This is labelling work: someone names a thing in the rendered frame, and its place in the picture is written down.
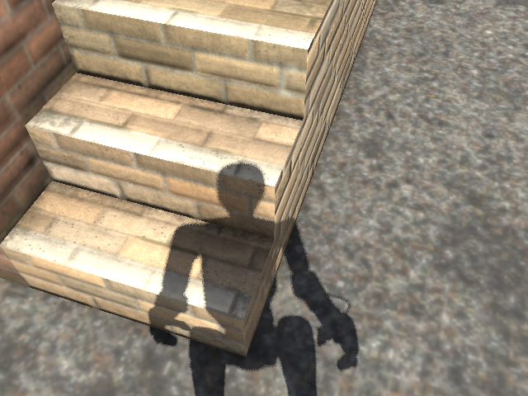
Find stairs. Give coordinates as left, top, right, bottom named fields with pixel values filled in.
left=0, top=0, right=377, bottom=357

